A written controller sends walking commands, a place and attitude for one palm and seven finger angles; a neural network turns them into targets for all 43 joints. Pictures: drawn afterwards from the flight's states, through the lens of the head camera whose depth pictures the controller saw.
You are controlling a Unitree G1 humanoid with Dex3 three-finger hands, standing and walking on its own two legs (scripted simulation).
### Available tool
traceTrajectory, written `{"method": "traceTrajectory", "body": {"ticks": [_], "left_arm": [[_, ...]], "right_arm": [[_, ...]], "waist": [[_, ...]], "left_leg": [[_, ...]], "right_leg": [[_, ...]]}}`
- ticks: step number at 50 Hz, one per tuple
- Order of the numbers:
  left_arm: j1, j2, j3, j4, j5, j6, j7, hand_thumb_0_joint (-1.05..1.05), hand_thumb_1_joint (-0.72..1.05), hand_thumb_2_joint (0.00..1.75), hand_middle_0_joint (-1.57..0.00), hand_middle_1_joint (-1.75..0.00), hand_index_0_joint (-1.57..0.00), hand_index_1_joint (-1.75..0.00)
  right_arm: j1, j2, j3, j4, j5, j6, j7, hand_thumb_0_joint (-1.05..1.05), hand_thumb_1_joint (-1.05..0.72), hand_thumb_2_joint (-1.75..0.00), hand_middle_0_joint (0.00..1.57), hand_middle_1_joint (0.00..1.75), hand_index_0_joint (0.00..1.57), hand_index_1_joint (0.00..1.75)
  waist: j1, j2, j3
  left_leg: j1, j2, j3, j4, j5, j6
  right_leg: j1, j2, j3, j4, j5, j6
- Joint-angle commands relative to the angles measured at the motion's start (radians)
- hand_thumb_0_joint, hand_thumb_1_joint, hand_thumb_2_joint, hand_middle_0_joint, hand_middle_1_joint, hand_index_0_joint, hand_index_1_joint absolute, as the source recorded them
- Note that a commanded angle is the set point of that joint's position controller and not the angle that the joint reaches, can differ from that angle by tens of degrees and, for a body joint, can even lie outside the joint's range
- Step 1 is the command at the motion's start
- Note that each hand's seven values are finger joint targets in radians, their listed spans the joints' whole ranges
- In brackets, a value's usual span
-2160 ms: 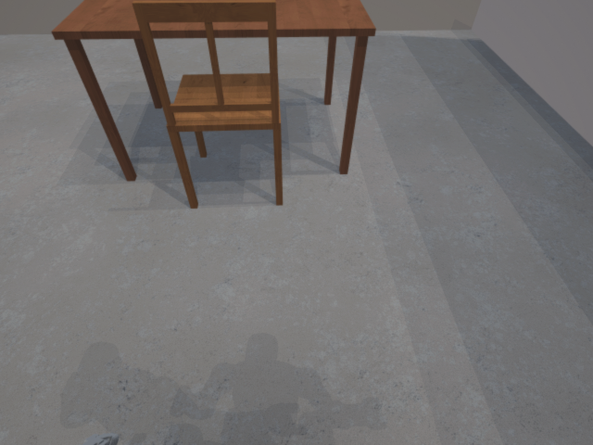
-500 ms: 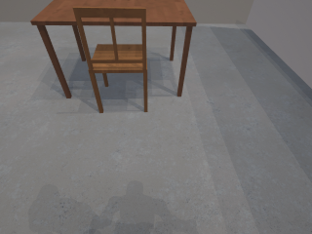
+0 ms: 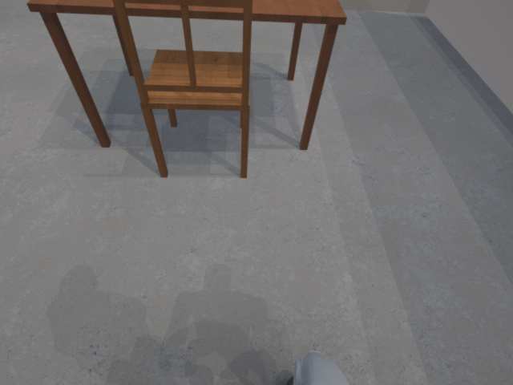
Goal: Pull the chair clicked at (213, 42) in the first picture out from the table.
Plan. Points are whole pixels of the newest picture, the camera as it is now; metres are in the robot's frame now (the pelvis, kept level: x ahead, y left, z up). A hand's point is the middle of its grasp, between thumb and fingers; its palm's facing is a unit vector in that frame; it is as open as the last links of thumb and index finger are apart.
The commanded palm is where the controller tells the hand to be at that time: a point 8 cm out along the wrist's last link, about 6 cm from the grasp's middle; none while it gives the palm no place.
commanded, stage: walk to a spot facing it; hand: left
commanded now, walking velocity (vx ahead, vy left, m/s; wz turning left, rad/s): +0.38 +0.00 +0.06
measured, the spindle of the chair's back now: (189, 48) +1.15 +0.26 -0.09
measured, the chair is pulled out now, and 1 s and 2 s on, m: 0.00 0.00 0.00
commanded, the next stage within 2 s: take the last steps up to it in 0.56 s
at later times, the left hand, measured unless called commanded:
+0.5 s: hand (166, 348) +0.21 +0.17 -0.19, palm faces +0.16 -0.97 -0.17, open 7.3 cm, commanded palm none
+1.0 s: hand (165, 231) +0.46 +0.22 -0.17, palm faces +0.12 -0.98 -0.17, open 7.3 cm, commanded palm none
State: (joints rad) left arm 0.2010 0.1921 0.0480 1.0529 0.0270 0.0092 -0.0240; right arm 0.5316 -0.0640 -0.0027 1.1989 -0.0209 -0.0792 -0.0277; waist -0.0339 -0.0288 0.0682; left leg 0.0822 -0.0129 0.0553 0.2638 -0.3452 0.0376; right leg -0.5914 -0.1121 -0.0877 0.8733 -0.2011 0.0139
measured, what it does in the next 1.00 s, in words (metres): walks ahead: right foot, then left foot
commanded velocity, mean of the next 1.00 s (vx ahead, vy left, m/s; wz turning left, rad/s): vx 0.31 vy -0.02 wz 0.06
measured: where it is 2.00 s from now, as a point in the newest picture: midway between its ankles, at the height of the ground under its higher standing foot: (247, 257)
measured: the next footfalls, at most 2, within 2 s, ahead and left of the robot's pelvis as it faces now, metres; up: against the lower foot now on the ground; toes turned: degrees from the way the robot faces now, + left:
right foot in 0.14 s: +0.23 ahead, -0.14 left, +0.00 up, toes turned -7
left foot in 0.56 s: +0.38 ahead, +0.11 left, +0.00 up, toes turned +16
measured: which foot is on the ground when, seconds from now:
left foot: down 0.00-0.16, up 0.18-0.54, down 0.56-1.00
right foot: up 0.00-0.12, down 0.14-0.56, up 0.58-1.00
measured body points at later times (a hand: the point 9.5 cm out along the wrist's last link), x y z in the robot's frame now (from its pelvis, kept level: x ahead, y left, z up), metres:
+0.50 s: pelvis +0.24 -0.01 -0.01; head +0.24 +0.02 +0.44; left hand +0.20 +0.22 -0.17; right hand +0.36 -0.24 -0.13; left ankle +0.33 +0.11 -0.72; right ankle +0.19 -0.13 -0.74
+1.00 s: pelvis +0.43 +0.04 +0.00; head +0.44 +0.05 +0.45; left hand +0.45 +0.27 -0.16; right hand +0.40 -0.18 -0.15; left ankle +0.35 +0.10 -0.74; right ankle +0.54 -0.10 -0.69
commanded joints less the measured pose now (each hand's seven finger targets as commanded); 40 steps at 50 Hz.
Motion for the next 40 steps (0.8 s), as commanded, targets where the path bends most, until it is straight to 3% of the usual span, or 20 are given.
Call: {"method": "traceTrajectory", "body": {"ticks": [1,3,5,6,7,8,10,12,15,18,22,24,26,27,28,29,30,32,34,40], "left_arm": [[-0.168,0.004,0.000,-0.124,-0.013,-0.043,-0.006,0.00,0.90,0.90,-0.20,-0.30,-0.20,-0.30],[-0.115,0.025,0.008,-0.115,-0.010,-0.048,-0.001,0.00,0.90,0.90,-0.20,-0.30,-0.20,-0.30],[0.114,0.068,0.023,-0.053,-0.002,-0.062,0.006,0.00,0.90,0.90,-0.20,-0.30,-0.20,-0.30],[0.263,0.138,0.044,-0.012,0.009,-0.079,0.015,0.00,0.90,0.90,-0.20,-0.30,-0.20,-0.30],[0.381,0.249,0.071,0.012,0.008,-0.081,0.035,0.00,0.90,0.90,-0.20,-0.30,-0.20,-0.30],[0.370,0.278,0.076,0.021,-0.010,-0.076,0.035,0.00,0.90,0.90,-0.20,-0.30,-0.20,-0.30],[0.172,0.171,0.046,-0.027,-0.007,-0.075,0.038,0.00,0.90,0.90,-0.20,-0.30,-0.20,-0.30],[0.069,0.086,0.019,-0.044,0.001,-0.083,0.044,0.00,0.90,0.90,-0.20,-0.30,-0.20,-0.30],[0.047,0.074,0.013,-0.044,0.004,-0.087,0.041,0.00,0.90,0.90,-0.20,-0.30,-0.20,-0.30],[0.065,0.088,0.018,-0.038,0.006,-0.092,0.039,0.00,0.90,0.90,-0.20,-0.30,-0.20,-0.30],[0.157,0.118,0.017,-0.012,0.005,-0.089,0.033,0.00,0.90,0.90,-0.20,-0.30,-0.20,-0.30],[0.167,0.137,0.020,-0.011,0.004,-0.084,0.033,0.00,0.90,0.90,-0.20,-0.30,-0.20,-0.30],[0.170,0.140,0.021,-0.008,-0.002,-0.078,0.033,0.00,0.90,0.90,-0.20,-0.30,-0.20,-0.30],[0.176,0.120,0.018,-0.015,-0.004,-0.075,0.030,0.00,0.90,0.90,-0.20,-0.30,-0.20,-0.30],[0.200,0.063,0.011,-0.041,-0.016,-0.073,0.022,0.00,0.90,0.90,-0.20,-0.30,-0.20,-0.30],[0.134,0.080,0.006,-0.083,-0.010,-0.079,0.025,0.00,0.90,0.90,-0.20,-0.30,-0.20,-0.30],[0.082,0.090,0.011,-0.080,-0.013,-0.075,0.028,0.00,0.90,0.90,-0.20,-0.30,-0.20,-0.30],[0.101,0.076,0.014,-0.039,-0.007,-0.069,0.016,0.00,0.90,0.90,-0.20,-0.30,-0.20,-0.30],[0.166,0.035,0.007,-0.005,-0.002,-0.047,0.020,0.00,0.90,0.90,-0.20,-0.30,-0.20,-0.30],[0.142,0.015,0.009,0.001,0.002,-0.013,0.021,0.00,0.90,0.90,-0.20,-0.30,-0.20,-0.30]], "right_arm": [[0.067,-0.187,-0.040,-0.015,0.001,-0.014,-0.017,0.00,-0.90,-0.90,0.20,0.30,0.20,0.30],[0.051,-0.202,-0.047,-0.012,0.001,-0.011,-0.017,0.00,-0.90,-0.90,0.20,0.30,0.20,0.30],[0.012,-0.232,-0.055,-0.022,0.006,-0.007,-0.015,0.00,-0.90,-0.90,0.20,0.30,0.20,0.30],[0.020,-0.211,-0.054,-0.034,0.014,-0.005,-0.005,0.00,-0.90,-0.90,0.20,0.30,0.20,0.30],[0.063,-0.140,-0.044,-0.071,0.029,-0.012,0.003,0.00,-0.90,-0.90,0.20,0.30,0.20,0.30],[0.004,-0.144,-0.045,-0.089,0.030,-0.008,0.003,0.00,-0.90,-0.90,0.20,0.30,0.20,0.30],[-0.139,-0.132,-0.057,-0.135,0.011,0.009,0.017,0.00,-0.90,-0.90,0.20,0.30,0.20,0.30],[-0.105,-0.097,-0.056,-0.121,-0.003,0.037,0.026,0.00,-0.90,-0.90,0.20,0.30,0.20,0.30],[-0.089,-0.096,-0.057,-0.127,-0.007,0.068,0.034,0.00,-0.90,-0.90,0.20,0.30,0.20,0.30],[-0.184,-0.094,-0.056,-0.182,-0.005,0.065,0.052,0.00,-0.90,-0.90,0.20,0.30,0.20,0.30],[-0.333,-0.110,-0.054,-0.239,-0.003,0.046,0.068,0.00,-0.90,-0.90,0.20,0.30,0.20,0.30],[-0.347,-0.130,-0.054,-0.249,-0.002,0.039,0.069,0.00,-0.90,-0.90,0.20,0.30,0.20,0.30],[-0.272,-0.163,-0.061,-0.226,-0.007,0.031,0.061,0.00,-0.90,-0.90,0.20,0.30,0.20,0.30],[-0.138,-0.222,-0.076,-0.192,-0.012,0.025,0.053,0.00,-0.90,-0.90,0.20,0.30,0.20,0.30],[-0.007,-0.349,-0.104,-0.166,-0.026,0.018,0.039,0.00,-0.90,-0.90,0.20,0.30,0.20,0.30],[0.044,-0.375,-0.103,-0.145,-0.010,0.023,0.025,0.00,-0.90,-0.90,0.20,0.30,0.20,0.30],[-0.026,-0.348,-0.095,-0.150,-0.001,0.023,0.010,0.00,-0.90,-0.90,0.20,0.30,0.20,0.30],[-0.172,-0.255,-0.067,-0.187,0.002,0.006,0.006,0.00,-0.90,-0.90,0.20,0.30,0.20,0.30],[-0.213,-0.217,-0.051,-0.182,0.006,-0.008,0.002,0.00,-0.90,-0.90,0.20,0.30,0.20,0.30],[-0.157,-0.201,-0.055,-0.145,0.010,-0.007,-0.003,0.00,-0.90,-0.90,0.20,0.30,0.20,0.30]], "waist": [[-0.016,0.166,0.112],[0.020,0.157,0.072],[0.124,0.124,-0.058],[0.179,0.045,-0.156],[0.189,-0.187,-0.289],[0.178,-0.161,-0.282],[0.112,-0.062,-0.040],[0.025,-0.030,0.002],[-0.023,-0.090,0.011],[-0.013,-0.074,0.041],[0.045,-0.059,0.045],[0.042,-0.057,0.048],[-0.005,-0.015,0.017],[-0.059,0.102,-0.057],[-0.094,0.364,-0.149],[-0.109,0.376,-0.178],[-0.087,0.255,-0.138],[-0.010,0.107,-0.061],[0.037,0.118,-0.068],[0.043,0.098,-0.025]], "left_leg": [[-0.103,0.245,-0.079,-0.077,0.589,0.118],[-0.086,0.258,-0.072,0.022,0.791,0.111],[-0.099,0.221,-0.037,0.306,0.890,0.071],[-0.315,0.178,-0.026,0.579,0.691,0.035],[-0.590,0.014,0.014,0.953,-0.025,-0.001],[-0.641,0.028,-0.074,1.137,-0.198,0.022],[-0.712,0.123,-0.100,1.179,-0.052,0.020],[-0.623,0.160,-0.095,1.069,0.012,0.005],[-0.577,0.170,-0.043,0.905,0.066,-0.032],[-0.545,0.176,-0.001,0.678,0.130,-0.044],[-0.538,0.133,0.054,0.485,0.145,-0.029],[-0.500,0.117,0.074,0.428,0.115,-0.015],[-0.309,0.071,0.113,0.321,0.128,-0.002],[-0.115,0.094,0.046,0.249,0.112,0.023],[0.068,0.350,-0.346,0.111,0.144,0.125],[0.104,0.444,-0.525,0.010,0.230,0.189],[0.035,0.450,-0.485,0.010,0.280,0.191],[-0.115,0.377,-0.284,0.007,0.386,0.142],[-0.183,0.307,-0.113,0.003,0.597,0.109],[-0.150,0.285,-0.045,-0.054,0.538,0.108]], "right_leg": [[0.051,0.044,-0.051,-0.176,0.048,-0.028],[0.160,0.074,-0.056,-0.207,0.006,-0.058],[0.433,0.114,-0.077,-0.308,0.034,-0.079],[0.727,0.000,0.051,-0.329,0.048,-0.127],[0.929,-0.319,0.505,-0.433,0.099,-0.235],[0.833,-0.400,0.628,-0.555,-0.006,-0.289],[0.486,-0.336,0.506,-0.646,-0.259,-0.237],[0.289,-0.260,0.279,-0.667,-0.217,-0.169],[0.186,-0.203,0.094,-0.702,-0.153,-0.139],[0.186,-0.180,0.031,-0.714,-0.136,-0.139],[0.335,-0.186,0.027,-0.671,-0.054,-0.137],[0.386,-0.199,0.012,-0.634,0.003,-0.134],[0.360,-0.165,-0.047,-0.481,0.130,-0.108],[0.295,-0.109,-0.105,-0.243,0.171,-0.076],[0.081,0.035,-0.163,0.118,-0.122,-0.011],[-0.045,0.081,-0.040,0.330,-0.395,-0.012],[-0.093,0.030,0.037,0.420,-0.325,-0.022],[-0.053,-0.036,0.067,0.410,-0.172,-0.009],[0.039,-0.037,0.061,0.337,-0.110,0.013],[-0.017,-0.025,0.052,0.233,-0.007,0.031]]}}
